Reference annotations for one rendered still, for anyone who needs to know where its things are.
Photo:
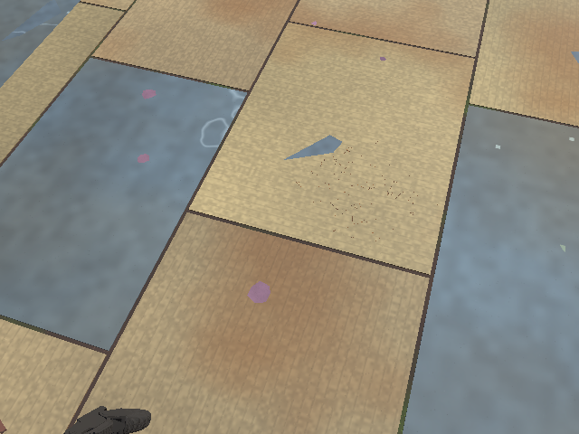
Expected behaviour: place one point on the left robot hand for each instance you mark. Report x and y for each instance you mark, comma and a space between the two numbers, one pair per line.
118, 421

